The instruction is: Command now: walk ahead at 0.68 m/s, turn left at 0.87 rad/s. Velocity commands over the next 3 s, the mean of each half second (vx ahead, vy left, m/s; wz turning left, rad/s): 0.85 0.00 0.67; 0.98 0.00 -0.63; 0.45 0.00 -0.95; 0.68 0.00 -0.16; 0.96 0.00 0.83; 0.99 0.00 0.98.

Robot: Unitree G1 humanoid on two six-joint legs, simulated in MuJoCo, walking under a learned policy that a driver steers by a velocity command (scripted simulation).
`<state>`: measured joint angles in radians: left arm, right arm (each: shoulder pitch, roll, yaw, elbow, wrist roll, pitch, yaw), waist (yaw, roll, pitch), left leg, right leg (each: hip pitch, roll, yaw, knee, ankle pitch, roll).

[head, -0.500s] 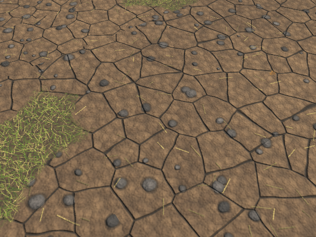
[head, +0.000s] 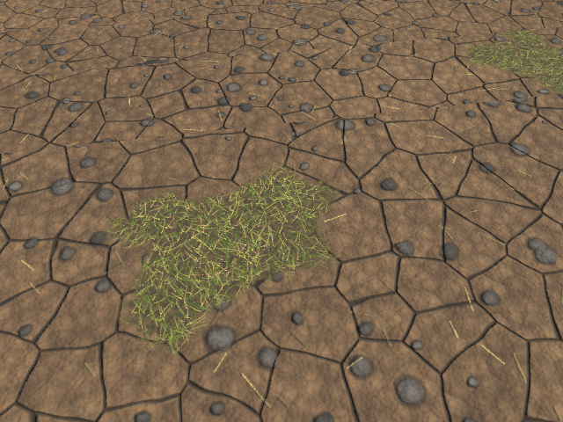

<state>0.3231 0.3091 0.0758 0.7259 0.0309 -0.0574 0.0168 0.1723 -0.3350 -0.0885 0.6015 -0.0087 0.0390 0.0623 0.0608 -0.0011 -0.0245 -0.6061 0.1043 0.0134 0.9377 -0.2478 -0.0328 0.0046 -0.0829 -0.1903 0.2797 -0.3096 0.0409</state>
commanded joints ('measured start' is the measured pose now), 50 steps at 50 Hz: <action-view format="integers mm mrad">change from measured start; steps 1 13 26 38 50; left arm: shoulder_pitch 18 -88 -353 79 163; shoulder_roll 158 119 41 100 210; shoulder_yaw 39 -14 -62 -1 46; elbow -30 -122 -125 96 113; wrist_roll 28 46 -19 -20 -36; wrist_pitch -21 -26 3 1 -25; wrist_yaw -14 -44 -82 -25 -18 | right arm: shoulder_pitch -214 155 304 34 -167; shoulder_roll -51 -200 -111 -54 -75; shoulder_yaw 3 -26 30 92 91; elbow -134 18 195 40 -69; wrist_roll -33 -12 -3 -78 -26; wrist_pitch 8 -38 -151 -136 -124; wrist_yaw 58 -50 -60 -52 -56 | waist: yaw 38 -77 -99 -96 -25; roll -159 52 42 87 -45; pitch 143 38 128 105 -27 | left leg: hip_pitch -104 546 678 -55 391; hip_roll -1 42 17 -48 -150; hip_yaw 70 -458 -37 -134 -7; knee -81 -695 -905 377 -424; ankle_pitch -15 -251 817 -41 239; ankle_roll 53 276 144 39 24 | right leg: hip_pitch -40 -788 -587 -196 -113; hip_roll -242 -73 82 -15 72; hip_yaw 99 233 53 717 571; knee -184 976 305 -94 145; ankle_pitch -197 18 445 -13 891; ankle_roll -130 -20 -146 -377 -201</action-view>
